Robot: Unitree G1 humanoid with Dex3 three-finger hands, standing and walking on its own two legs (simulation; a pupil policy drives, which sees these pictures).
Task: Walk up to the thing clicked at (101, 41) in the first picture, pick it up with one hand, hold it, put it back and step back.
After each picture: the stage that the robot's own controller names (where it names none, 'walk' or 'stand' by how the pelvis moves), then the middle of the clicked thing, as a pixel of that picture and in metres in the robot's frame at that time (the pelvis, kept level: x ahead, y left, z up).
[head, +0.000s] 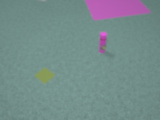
stand; (102, 43) +1.35 -0.14 -0.65
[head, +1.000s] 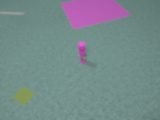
walk; (82, 53) +1.22 +0.18 -0.63
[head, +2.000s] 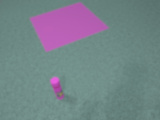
walk; (57, 88) +0.76 +0.34 -0.65
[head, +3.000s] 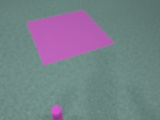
walk; (57, 117) +0.49 +0.22 -0.63
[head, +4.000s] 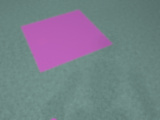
stand; out of the picture +0.40 +0.24 -0.65
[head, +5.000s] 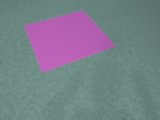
stand; out of the picture +0.39 +0.24 -0.65
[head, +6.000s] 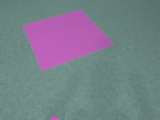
stand; out of the picture +0.41 +0.23 -0.66
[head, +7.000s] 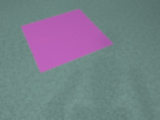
stand; out of the picture +0.38 +0.24 -0.66
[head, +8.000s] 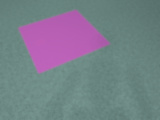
stand; out of the picture +0.39 +0.25 -0.66
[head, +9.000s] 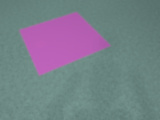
stand; out of the picture +0.39 +0.25 -0.66
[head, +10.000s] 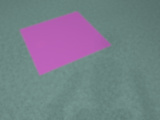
stand; out of the picture +0.38 +0.26 -0.66
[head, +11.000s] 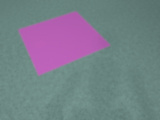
go down; out of the picture +0.38 +0.25 -0.66
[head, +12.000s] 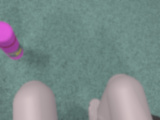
go down; (9, 44) +0.48 +0.26 -0.26
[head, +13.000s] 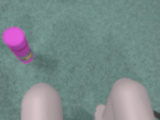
approach; (20, 48) +0.48 +0.25 -0.26
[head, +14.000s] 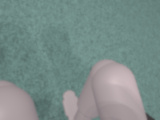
close in; out of the picture +0.47 +0.30 -0.17
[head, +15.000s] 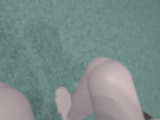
lift; out of the picture +0.45 +0.31 -0.17
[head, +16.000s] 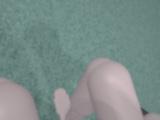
lift; out of the picture +0.42 +0.30 -0.17
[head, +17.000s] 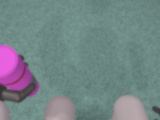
lift; (18, 77) +0.33 +0.22 +0.01
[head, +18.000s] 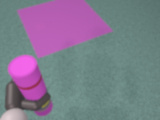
hold; (35, 90) +0.31 +0.19 +0.03
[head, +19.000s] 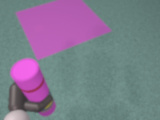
hold; (37, 92) +0.31 +0.18 +0.02
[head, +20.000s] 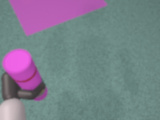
crouch; (30, 79) +0.36 +0.19 -0.02
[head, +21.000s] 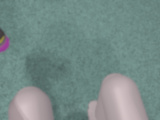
lower; out of the picture +0.50 +0.25 -0.05
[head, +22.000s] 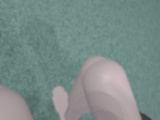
lower; out of the picture +0.46 +0.31 -0.17
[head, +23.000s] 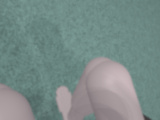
lower; out of the picture +0.46 +0.32 -0.17
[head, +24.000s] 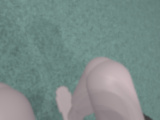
lower; out of the picture +0.46 +0.32 -0.17
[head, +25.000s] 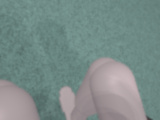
lower; out of the picture +0.45 +0.32 -0.16
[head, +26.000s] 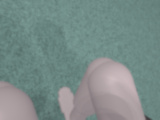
open; out of the picture +0.45 +0.30 -0.17
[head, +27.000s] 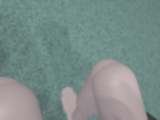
stand; out of the picture +0.45 +0.30 -0.17
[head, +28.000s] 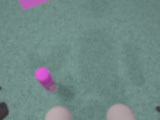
walk; (46, 80) +0.46 +0.23 -0.43
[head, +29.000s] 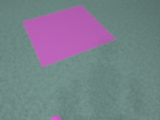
stand; out of the picture +0.41 +0.21 -0.60
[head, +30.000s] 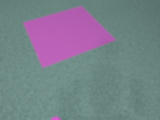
stand; out of the picture +0.40 +0.21 -0.60
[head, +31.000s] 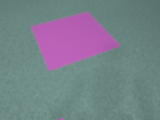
stand; out of the picture +0.41 +0.20 -0.65
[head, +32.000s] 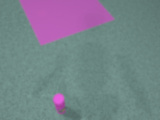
walk; (60, 104) +0.46 +0.16 -0.64
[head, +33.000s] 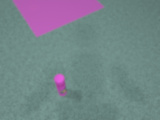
walk; (61, 85) +0.59 +0.21 -0.63
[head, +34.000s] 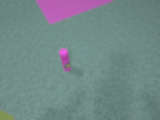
walk; (65, 60) +0.88 +0.25 -0.63
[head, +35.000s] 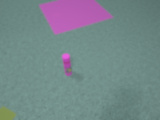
stand; (67, 65) +1.01 +0.23 -0.65
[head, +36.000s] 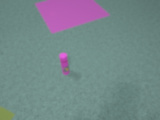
stand; (64, 64) +1.01 +0.24 -0.66
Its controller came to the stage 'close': yes
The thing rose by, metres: 0.70
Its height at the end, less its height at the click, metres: +0.00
